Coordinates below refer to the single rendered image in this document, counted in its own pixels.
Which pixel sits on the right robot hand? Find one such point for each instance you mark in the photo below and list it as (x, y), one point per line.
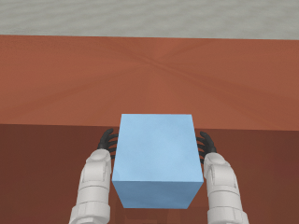
(208, 145)

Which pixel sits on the carton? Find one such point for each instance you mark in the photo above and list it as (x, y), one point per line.
(157, 163)

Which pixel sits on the left robot forearm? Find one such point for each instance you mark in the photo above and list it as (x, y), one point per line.
(93, 190)

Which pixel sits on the right robot forearm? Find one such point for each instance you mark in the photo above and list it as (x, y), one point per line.
(223, 194)

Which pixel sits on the left robot hand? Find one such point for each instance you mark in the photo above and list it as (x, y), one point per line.
(104, 144)

